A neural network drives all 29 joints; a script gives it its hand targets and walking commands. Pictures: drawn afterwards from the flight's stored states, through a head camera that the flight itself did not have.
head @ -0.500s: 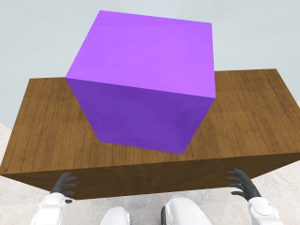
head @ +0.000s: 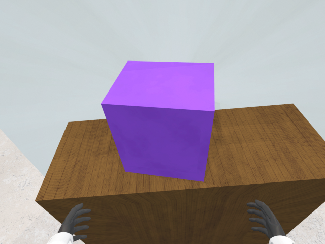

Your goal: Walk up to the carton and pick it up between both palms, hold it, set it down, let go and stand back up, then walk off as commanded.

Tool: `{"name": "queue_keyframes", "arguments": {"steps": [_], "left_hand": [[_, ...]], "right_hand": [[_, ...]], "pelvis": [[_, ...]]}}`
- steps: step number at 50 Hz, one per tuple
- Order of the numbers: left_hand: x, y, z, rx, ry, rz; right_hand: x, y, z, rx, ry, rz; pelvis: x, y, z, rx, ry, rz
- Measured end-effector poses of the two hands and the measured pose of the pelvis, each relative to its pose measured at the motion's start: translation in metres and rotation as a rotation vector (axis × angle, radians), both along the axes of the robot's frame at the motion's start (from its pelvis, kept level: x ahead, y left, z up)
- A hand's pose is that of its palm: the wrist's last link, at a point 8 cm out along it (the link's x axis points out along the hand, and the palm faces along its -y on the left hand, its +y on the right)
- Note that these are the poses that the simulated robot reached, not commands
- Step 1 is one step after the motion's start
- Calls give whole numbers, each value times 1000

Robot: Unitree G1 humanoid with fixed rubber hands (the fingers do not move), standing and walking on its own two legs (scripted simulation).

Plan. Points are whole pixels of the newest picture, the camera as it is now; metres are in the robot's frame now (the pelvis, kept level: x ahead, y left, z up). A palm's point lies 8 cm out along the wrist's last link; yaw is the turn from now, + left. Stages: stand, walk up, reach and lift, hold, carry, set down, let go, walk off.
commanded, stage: reach and lift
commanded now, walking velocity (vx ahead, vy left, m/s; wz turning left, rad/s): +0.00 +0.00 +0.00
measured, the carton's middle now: (166, 121) +0.43 +0.00 +0.06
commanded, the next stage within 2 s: none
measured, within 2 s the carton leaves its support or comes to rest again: neither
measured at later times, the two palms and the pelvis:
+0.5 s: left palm (59, 229) +0.17 +0.27 -0.01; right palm (259, 210) +0.19 -0.20 +0.00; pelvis +0.03 +0.00 +0.01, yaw +3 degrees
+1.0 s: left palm (56, 203) +0.21 +0.27 +0.04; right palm (246, 192) +0.21 -0.17 +0.05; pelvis +0.06 +0.05 +0.02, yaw +1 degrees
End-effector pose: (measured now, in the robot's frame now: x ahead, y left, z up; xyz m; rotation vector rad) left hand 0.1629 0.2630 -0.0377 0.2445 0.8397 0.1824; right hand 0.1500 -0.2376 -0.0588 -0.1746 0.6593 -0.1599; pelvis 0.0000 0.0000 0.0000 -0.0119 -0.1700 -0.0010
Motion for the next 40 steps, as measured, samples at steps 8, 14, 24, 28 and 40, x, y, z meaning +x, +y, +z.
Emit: {"name": "queue_keyframes", "arguments": {"steps": [8,14,24,28,40], "left_hand": [[20,-14,11,-107,-87,5],[18,-4,9,-58,-81,-19],[6,7,28,-137,-226,53],[12,10,35,-147,-244,26],[42,9,65,-207,-393,-82]], "right_hand": [[12,5,33,4,-61,-61],[20,9,49,-5,-65,-45],[33,32,54,43,-95,-43],[45,52,61,89,-146,-58],[58,64,85,91,-266,-148]], "pelvis": [[0,-6,4,45,-40,30],[4,0,7,2,3,-9],[27,1,14,13,69,59],[36,8,16,7,81,49],[57,37,18,-17,89,29]]}}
